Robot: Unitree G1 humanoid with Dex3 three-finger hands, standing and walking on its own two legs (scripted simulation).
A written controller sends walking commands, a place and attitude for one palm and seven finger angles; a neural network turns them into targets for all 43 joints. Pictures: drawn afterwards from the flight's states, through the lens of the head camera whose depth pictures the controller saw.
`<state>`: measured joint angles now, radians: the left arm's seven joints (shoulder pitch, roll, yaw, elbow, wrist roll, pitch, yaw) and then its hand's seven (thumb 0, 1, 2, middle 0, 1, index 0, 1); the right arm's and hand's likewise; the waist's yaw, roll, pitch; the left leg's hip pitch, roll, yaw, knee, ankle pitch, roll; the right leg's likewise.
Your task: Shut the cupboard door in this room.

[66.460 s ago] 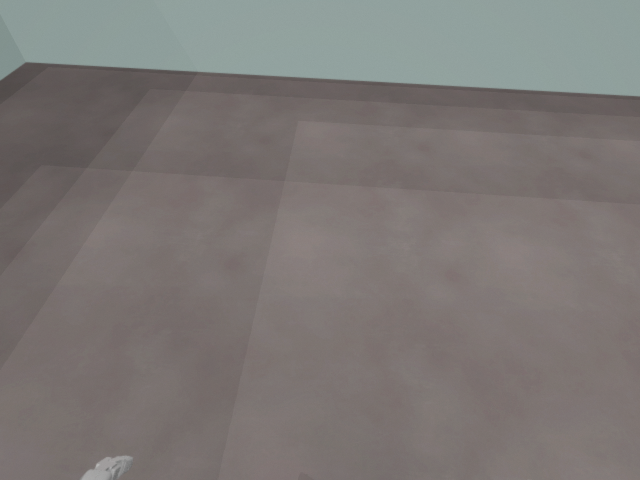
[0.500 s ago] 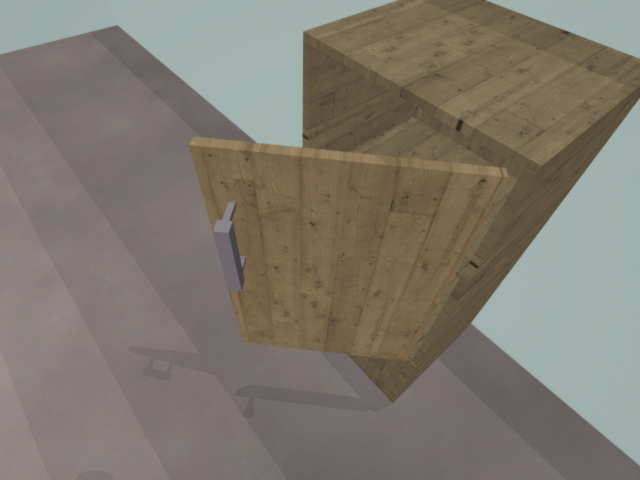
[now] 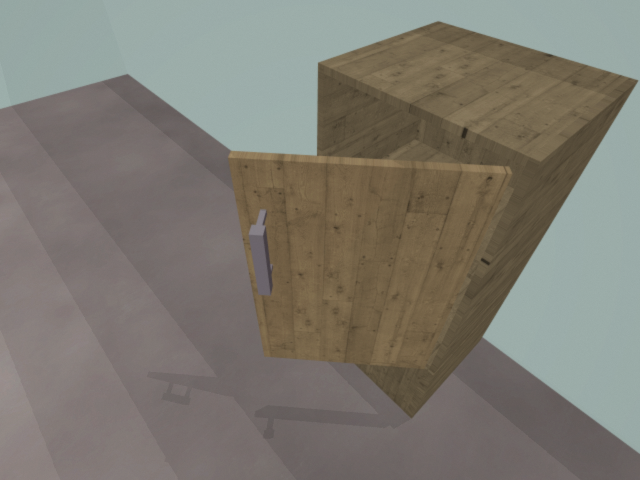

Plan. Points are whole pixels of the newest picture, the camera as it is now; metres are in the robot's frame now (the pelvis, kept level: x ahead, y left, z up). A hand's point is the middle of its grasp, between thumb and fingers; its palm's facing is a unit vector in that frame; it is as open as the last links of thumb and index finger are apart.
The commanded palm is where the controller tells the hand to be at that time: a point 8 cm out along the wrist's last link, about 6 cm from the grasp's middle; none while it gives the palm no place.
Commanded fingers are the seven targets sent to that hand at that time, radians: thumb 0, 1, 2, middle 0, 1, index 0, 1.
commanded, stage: come to a stop and stand still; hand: left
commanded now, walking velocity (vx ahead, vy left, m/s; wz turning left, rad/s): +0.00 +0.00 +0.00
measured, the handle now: (264, 253) +0.47 +0.13 -0.01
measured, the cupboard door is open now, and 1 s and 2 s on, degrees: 43 43 43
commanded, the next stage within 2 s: look again from close up in 0.30 s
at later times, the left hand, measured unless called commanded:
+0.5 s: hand out of the picture -0.01 +0.17 -0.17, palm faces +0.01 -0.99 -0.16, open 7.4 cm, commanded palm none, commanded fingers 0.00 0.90 0.90 -0.20 -0.30 -0.20 -0.30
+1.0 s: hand out of the picture +0.01 +0.16 -0.18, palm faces +0.01 -0.99 -0.17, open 7.4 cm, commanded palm +0.10 +0.22 -0.07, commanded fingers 0.00 0.90 0.90 -0.22 -0.32 -0.22 -0.32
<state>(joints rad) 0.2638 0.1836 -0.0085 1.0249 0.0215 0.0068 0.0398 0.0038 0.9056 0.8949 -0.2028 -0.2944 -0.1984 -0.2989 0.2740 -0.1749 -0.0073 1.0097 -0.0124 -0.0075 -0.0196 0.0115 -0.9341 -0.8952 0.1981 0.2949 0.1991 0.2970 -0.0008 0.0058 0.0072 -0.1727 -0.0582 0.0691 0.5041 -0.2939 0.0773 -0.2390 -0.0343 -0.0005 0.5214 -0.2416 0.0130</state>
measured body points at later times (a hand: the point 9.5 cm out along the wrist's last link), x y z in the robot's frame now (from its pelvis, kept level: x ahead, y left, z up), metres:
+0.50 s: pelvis +0.00 +0.00 +0.00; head +0.01 +0.01 +0.45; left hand -0.01 +0.22 -0.16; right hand +0.02 -0.23 -0.15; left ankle -0.01 +0.07 -0.73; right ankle +0.03 -0.14 -0.73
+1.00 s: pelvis +0.01 +0.00 +0.01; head +0.02 +0.01 +0.46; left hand +0.01 +0.21 -0.16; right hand +0.02 -0.22 -0.15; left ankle -0.01 +0.07 -0.73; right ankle +0.03 -0.14 -0.73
